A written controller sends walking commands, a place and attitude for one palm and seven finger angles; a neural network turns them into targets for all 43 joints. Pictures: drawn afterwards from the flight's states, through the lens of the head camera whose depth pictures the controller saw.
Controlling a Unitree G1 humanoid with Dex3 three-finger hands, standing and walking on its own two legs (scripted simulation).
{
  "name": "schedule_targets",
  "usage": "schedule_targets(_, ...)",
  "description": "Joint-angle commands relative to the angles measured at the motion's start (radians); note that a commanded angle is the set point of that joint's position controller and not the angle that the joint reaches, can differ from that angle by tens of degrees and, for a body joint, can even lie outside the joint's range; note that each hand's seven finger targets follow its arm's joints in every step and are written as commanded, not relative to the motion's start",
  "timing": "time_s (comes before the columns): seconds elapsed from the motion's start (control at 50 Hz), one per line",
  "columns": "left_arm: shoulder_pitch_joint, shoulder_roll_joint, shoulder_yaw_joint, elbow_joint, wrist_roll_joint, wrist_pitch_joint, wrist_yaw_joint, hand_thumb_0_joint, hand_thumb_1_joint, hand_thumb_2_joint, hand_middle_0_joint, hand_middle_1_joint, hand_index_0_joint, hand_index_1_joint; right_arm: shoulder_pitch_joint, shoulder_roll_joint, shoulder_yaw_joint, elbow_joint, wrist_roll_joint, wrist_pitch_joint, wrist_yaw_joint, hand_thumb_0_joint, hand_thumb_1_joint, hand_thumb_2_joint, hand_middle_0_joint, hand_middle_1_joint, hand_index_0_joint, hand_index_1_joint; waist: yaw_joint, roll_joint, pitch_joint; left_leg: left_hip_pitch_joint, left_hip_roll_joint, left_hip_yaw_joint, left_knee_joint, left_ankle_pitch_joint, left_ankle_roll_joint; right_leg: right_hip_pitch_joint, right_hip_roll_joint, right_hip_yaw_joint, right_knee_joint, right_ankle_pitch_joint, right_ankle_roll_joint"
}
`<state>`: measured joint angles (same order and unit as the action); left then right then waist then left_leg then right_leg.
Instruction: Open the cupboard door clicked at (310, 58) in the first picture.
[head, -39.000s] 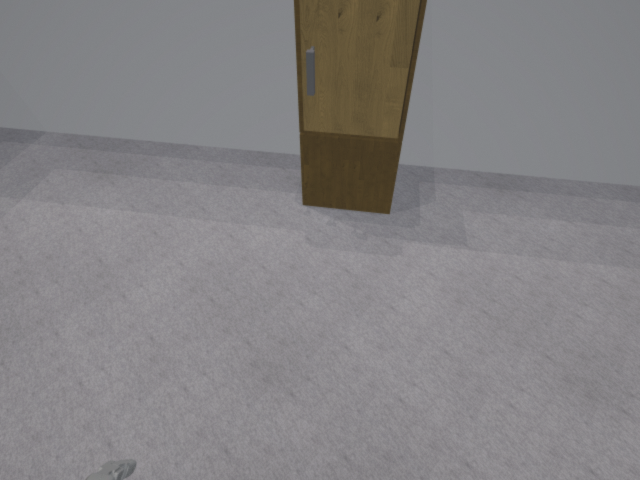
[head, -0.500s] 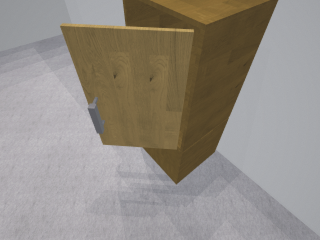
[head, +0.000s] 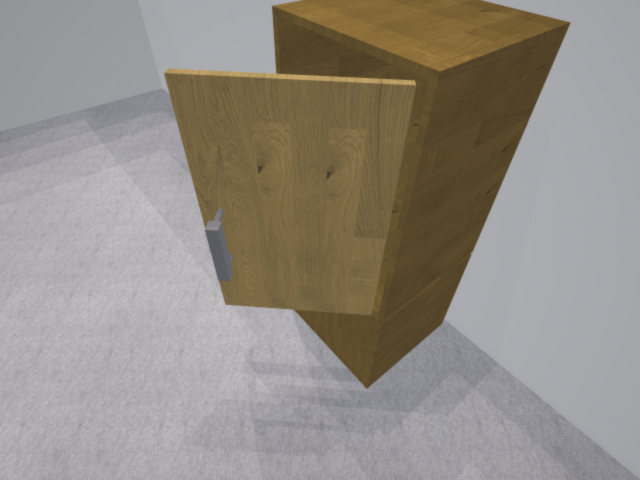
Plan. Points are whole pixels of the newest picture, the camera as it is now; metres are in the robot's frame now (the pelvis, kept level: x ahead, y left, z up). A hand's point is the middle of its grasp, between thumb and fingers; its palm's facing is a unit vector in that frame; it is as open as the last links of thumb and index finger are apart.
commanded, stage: look again from close up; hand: left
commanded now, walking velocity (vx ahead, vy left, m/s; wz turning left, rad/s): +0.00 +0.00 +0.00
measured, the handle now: (222, 245) +0.57 +0.24 -0.10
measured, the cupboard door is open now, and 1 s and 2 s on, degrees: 46 46 46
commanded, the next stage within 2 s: raise the hand with hooked fingers in 0.04 s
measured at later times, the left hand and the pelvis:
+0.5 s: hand out of the picture +0.15 +0.22 -0.08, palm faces -0.01 -1.00 -0.07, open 8.3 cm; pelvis -0.06 +0.00 -0.10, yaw +2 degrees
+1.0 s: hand (142, 443) +0.19 +0.25 -0.08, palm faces +0.00 -1.00 -0.05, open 11.2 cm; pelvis -0.04 +0.00 -0.12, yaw +2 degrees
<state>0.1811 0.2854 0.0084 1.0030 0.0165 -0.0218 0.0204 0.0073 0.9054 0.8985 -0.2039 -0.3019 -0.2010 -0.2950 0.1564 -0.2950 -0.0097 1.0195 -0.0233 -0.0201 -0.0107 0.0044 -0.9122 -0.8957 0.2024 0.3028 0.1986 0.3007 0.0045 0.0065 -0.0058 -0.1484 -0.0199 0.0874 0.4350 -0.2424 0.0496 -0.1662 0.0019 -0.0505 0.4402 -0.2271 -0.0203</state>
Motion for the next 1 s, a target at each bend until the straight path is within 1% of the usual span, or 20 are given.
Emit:
schedule_targets(0.0, -0.004, 0.158, 0.024, -0.050, 0.000, -0.009, 0.003, 0.000, 0.900, 0.900, -0.200, -0.300, -0.200, -0.300, -0.031, -0.171, -0.028, -0.053, 0.000, -0.022, -0.007, 0.000, -0.900, -0.900, 0.200, 0.300, 0.200, 0.300, 0.002, -0.002, 0.022, -0.031, 0.152, -0.151, -0.132, 0.143, 0.003, -0.002, -0.117, 0.114, -0.084, 0.109, -0.024)
schedule_targets(0.1, -0.012, 0.162, 0.020, -0.041, 0.001, -0.006, 0.001, 0.000, 0.900, 0.900, -0.200, -0.300, -0.200, -0.300, -0.041, -0.180, -0.024, -0.044, 0.002, -0.022, -0.003, 0.000, -0.900, -0.900, 0.200, 0.300, 0.200, 0.300, -0.001, -0.004, -0.003, -0.018, 0.152, -0.160, -0.154, 0.123, -0.001, 0.015, -0.120, 0.111, -0.099, 0.098, -0.016)
schedule_targets(0.12, 0.085, 0.051, -0.001, -0.016, 0.004, -0.007, 0.039, 0.000, 0.900, 0.900, -0.200, -0.300, -0.200, -0.300, -0.001, -0.092, -0.007, -0.081, 0.024, -0.021, -0.003, 0.000, -0.900, -0.900, 0.200, 0.300, 0.200, 0.300, -0.002, -0.023, 0.059, -0.043, 0.179, -0.096, -0.011, 0.215, -0.027, -0.050, -0.152, 0.110, -0.038, 0.216, 0.015)
schedule_targets(0.14, -0.676, 0.464, 0.444, -1.343, -0.160, -0.199, 0.015, 0.000, 0.877, 0.890, -0.202, -0.315, -0.202, -0.315, 0.003, -0.152, -0.063, -0.404, 0.065, -0.121, -0.027, 0.000, -0.900, -0.900, 0.200, 0.300, 0.200, 0.300, -0.061, 0.064, -0.378, 0.124, 0.028, -0.187, -0.054, 0.412, -0.089, 0.012, -0.012, -0.005, 0.056, 0.292, -0.028)
schedule_targets(0.16, -0.062, 0.276, 0.311, -0.941, -0.109, -0.167, -0.028, 0.000, 0.853, 0.880, -0.203, -0.330, -0.203, -0.330, -0.079, -0.116, -0.035, -0.395, 0.046, -0.196, -0.055, 0.000, -0.900, -0.900, 0.200, 0.300, 0.200, 0.300, 0.047, 0.198, -0.236, 0.188, 0.085, -0.170, -0.029, 0.537, -0.076, -0.128, -0.011, -0.010, 0.094, 0.077, -0.031)
schedule_targets(0.18, -0.054, 0.214, 0.250, -0.914, -0.165, -0.166, -0.020, 0.000, 0.830, 0.870, -0.205, -0.345, -0.205, -0.345, -0.053, -0.135, -0.019, -0.361, 0.053, -0.218, -0.054, 0.000, -0.900, -0.900, 0.200, 0.300, 0.200, 0.300, 0.008, 0.206, -0.224, 0.100, 0.066, -0.166, -0.027, 0.395, -0.106, -0.149, -0.014, -0.039, 0.111, -0.005, -0.030)
schedule_targets(0.2, 0.097, 0.023, 0.162, -0.806, -0.185, -0.136, -0.042, 0.000, 0.807, 0.860, -0.207, -0.360, -0.207, -0.360, 0.024, -0.078, -0.031, -0.349, 0.061, -0.228, -0.039, 0.000, -0.900, -0.900, 0.200, 0.300, 0.200, 0.300, -0.041, 0.166, -0.103, 0.083, 0.075, -0.171, -0.034, 0.232, -0.089, -0.249, -0.006, -0.035, 0.099, -0.048, -0.011)
schedule_targets(0.22, -0.092, 0.024, 0.165, -0.918, -0.215, -0.190, -0.065, 0.000, 0.783, 0.850, -0.208, -0.375, -0.208, -0.375, -0.008, -0.114, -0.043, -0.409, 0.049, -0.241, -0.032, 0.000, -0.900, -0.900, 0.200, 0.300, 0.200, 0.300, -0.053, 0.159, -0.006, -0.038, 0.052, -0.197, -0.005, 0.044, -0.086, -0.283, -0.010, -0.040, 0.111, -0.047, -0.009)
schedule_targets(0.26, 0.024, 0.014, 0.201, -0.760, -0.237, -0.311, -0.129, 0.000, 0.737, 0.830, -0.212, -0.405, -0.212, -0.405, -0.015, -0.119, -0.049, -0.425, 0.043, -0.255, -0.036, 0.000, -0.900, -0.900, 0.200, 0.300, 0.200, 0.300, -0.040, 0.023, 0.052, -0.257, 0.032, -0.203, 0.081, -0.225, -0.069, -0.410, -0.003, -0.061, 0.172, -0.157, -0.010)
schedule_targets(0.3, 0.137, -0.043, 0.211, -0.602, -0.272, -0.440, -0.210, 0.000, 0.690, 0.810, -0.215, -0.435, -0.215, -0.435, -0.024, -0.117, -0.052, -0.453, 0.044, -0.270, -0.024, 0.000, -0.900, -0.900, 0.200, 0.300, 0.200, 0.300, -0.021, -0.196, 0.043, -0.451, 0.013, -0.185, 0.214, -0.311, -0.063, -0.548, 0.003, -0.068, 0.284, -0.297, -0.010)
schedule_targets(0.32, 0.163, -0.049, 0.213, -0.571, -0.294, -0.518, -0.263, 0.000, 0.667, 0.800, -0.217, -0.450, -0.217, -0.450, -0.030, -0.115, -0.058, -0.472, 0.044, -0.286, -0.017, 0.000, -0.900, -0.900, 0.200, 0.300, 0.200, 0.300, -0.004, -0.231, 0.015, -0.533, 0.005, -0.167, 0.296, -0.331, -0.060, -0.613, 0.003, -0.049, 0.342, -0.367, -0.010)
schedule_targets(0.36, 0.164, 0.004, 0.246, -0.572, -0.325, -0.656, -0.372, 0.000, 0.620, 0.780, -0.220, -0.480, -0.220, -0.480, -0.036, -0.117, -0.066, -0.513, 0.039, -0.318, 0.001, 0.000, -0.900, -0.900, 0.200, 0.300, 0.200, 0.300, 0.021, -0.211, -0.104, -0.656, -0.010, -0.137, 0.442, -0.320, -0.055, -0.679, -0.004, 0.010, 0.436, -0.435, -0.015)
schedule_targets(0.38, 0.148, 0.080, 0.306, -0.569, -0.331, -0.704, -0.428, 0.000, 0.597, 0.770, -0.222, -0.495, -0.222, -0.495, -0.018, -0.122, -0.071, -0.530, 0.043, -0.326, 0.012, 0.000, -0.900, -0.900, 0.200, 0.300, 0.200, 0.300, 0.044, -0.113, -0.152, -0.691, -0.017, -0.122, 0.502, -0.289, -0.058, -0.679, -0.009, 0.050, 0.475, -0.424, -0.029)
schedule_targets(0.42, 0.016, 0.196, 0.343, -0.694, -0.343, -0.762, -0.537, 0.000, 0.550, 0.750, -0.225, -0.525, -0.225, -0.525, -0.039, -0.131, -0.068, -0.590, 0.044, -0.338, 0.015, 0.000, -0.900, -0.900, 0.200, 0.300, 0.200, 0.300, 0.040, -0.009, -0.317, -0.736, -0.008, -0.122, 0.598, -0.292, -0.044, -0.701, -0.010, 0.105, 0.551, -0.448, -0.033)
schedule_targets(0.48, -0.067, 0.295, 0.431, -0.879, -0.417, -0.709, -0.577, 0.000, 0.480, 0.720, -0.230, -0.570, -0.230, -0.570, -0.046, -0.141, -0.057, -0.650, 0.055, -0.322, -0.006, 0.000, -0.900, -0.900, 0.200, 0.300, 0.200, 0.300, 0.054, 0.098, -0.409, -0.756, 0.010, -0.168, 0.583, -0.449, -0.040, -0.719, -0.004, 0.137, 0.596, -0.533, -0.031)
schedule_targets(0.56, -0.070, 0.261, 0.423, -1.129, -0.470, -0.603, -0.534, 0.000, 0.387, 0.680, -0.237, -0.630, -0.237, -0.630, -0.023, -0.122, -0.040, -0.669, 0.067, -0.307, -0.045, 0.000, -0.900, -0.900, 0.200, 0.300, 0.200, 0.300, 0.030, 0.152, -0.411, -0.713, 0.018, -0.182, 0.571, -0.410, -0.015, -0.680, 0.007, 0.107, 0.576, -0.456, -0.023)
schedule_targets(0.66, -0.019, 0.213, 0.359, -1.085, -0.400, -0.469, -0.497, 0.000, 0.270, 0.630, -0.245, -0.705, -0.245, -0.705, 0.029, -0.120, -0.040, -0.608, 0.066, -0.297, -0.066, 0.000, -0.900, -0.900, 0.200, 0.300, 0.200, 0.300, -0.031, 0.072, -0.347, -0.754, 0.024, -0.177, 0.645, -0.262, -0.007, -0.732, 0.028, 0.065, 0.576, -0.349, -0.013)
schedule_targets(0.74, 0.017, 0.214, 0.378, -0.957, -0.403, -0.389, -0.543, 0.000, 0.177, 0.590, -0.252, -0.765, -0.252, -0.765, 0.040, -0.125, -0.043, -0.595, 0.075, -0.292, -0.070, 0.000, -0.900, -0.900, 0.200, 0.300, 0.200, 0.300, -0.022, 0.019, -0.341, -0.788, 0.021, -0.163, 0.679, -0.175, -0.014, -0.721, 0.028, 0.056, 0.573, -0.296, -0.009)
schedule_targets(0.88, 0.037, 0.267, 0.473, -1.041, -0.450, -0.430, -0.536, 0.000, 0.013, 0.520, -0.263, -0.870, -0.263, -0.870, 0.030, -0.103, -0.047, -0.620, 0.062, -0.305, -0.053, 0.000, -0.900, -0.900, 0.200, 0.300, 0.200, 0.300, 0.043, 0.070, -0.464, -0.732, 0.019, -0.153, 0.687, -0.001, -0.025, -0.637, 0.035, 0.040, 0.629, -0.132, -0.020)
schedule_targets(0.98, 0.029, 0.262, 0.468, -0.979, -0.428, -0.449, -0.514, 0.000, -0.103, 0.470, -0.272, -0.945, -0.272, -0.945, 0.047, -0.107, -0.053, -0.606, 0.063, -0.288, -0.047, 0.000, -0.900, -0.900, 0.200, 0.300, 0.200, 0.300, 0.014, 0.048, -0.411, -0.761, 0.023, -0.151, 0.692, -0.036, -0.026, -0.691, 0.037, 0.035, 0.631, -0.166, -0.018)
